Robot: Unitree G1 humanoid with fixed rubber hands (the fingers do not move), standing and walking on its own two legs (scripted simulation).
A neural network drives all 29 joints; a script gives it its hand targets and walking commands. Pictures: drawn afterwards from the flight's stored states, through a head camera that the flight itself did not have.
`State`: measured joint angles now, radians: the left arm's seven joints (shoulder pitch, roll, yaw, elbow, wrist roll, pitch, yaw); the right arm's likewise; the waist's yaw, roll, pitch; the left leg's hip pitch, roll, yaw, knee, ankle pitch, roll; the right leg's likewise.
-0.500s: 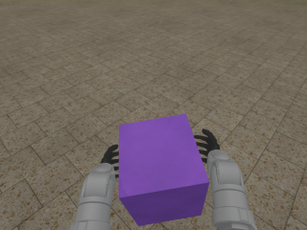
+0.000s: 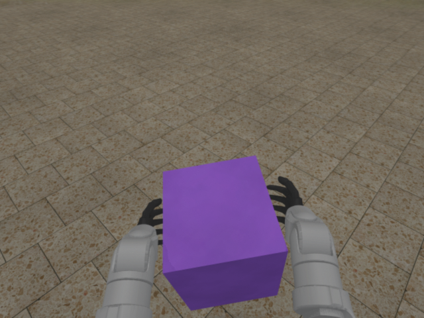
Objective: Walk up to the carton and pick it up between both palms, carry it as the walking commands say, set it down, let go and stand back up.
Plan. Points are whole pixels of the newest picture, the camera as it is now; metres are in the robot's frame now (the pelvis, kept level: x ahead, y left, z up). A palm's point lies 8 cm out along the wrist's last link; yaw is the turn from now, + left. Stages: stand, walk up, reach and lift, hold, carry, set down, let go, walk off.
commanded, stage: carry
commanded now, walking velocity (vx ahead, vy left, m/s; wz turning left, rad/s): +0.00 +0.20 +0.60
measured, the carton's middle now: (222, 235) +0.31 -0.01 -0.02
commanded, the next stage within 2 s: none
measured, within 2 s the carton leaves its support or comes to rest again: neither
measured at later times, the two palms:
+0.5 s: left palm (37, 285) +0.16 +0.29 +0.06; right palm (212, 225) +0.26 +0.02 +0.09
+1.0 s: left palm out of the picture +0.04 +0.42 +0.08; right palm (104, 250) +0.20 +0.18 +0.10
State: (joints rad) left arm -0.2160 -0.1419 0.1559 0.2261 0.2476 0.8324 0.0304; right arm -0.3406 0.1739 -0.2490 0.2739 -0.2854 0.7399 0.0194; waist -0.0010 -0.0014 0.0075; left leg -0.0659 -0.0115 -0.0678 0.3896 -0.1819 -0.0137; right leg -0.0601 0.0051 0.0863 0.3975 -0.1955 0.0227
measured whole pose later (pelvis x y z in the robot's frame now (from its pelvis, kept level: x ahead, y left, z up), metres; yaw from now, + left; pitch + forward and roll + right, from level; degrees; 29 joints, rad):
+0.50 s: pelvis -0.03 +0.09 -0.02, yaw +12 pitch +4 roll -1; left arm 0.02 -0.13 0.02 -0.45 0.03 1.21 0.19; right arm -0.09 0.13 -0.06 -0.39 -0.04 1.12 -0.11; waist 0.02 0.00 -0.14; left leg -0.44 -0.09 0.03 0.56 -0.19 0.12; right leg -0.55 -0.04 -0.11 1.05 -0.45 0.07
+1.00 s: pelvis -0.09 +0.20 -0.01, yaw +30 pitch +1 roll +3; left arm 0.03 -0.13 0.01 -0.49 0.01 1.27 0.19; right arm -0.09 0.13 -0.07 -0.48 -0.03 1.24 -0.15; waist 0.00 -0.01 -0.13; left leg -0.51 0.11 0.10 0.84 -0.27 -0.04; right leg -0.22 -0.30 -0.25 0.57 -0.31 0.12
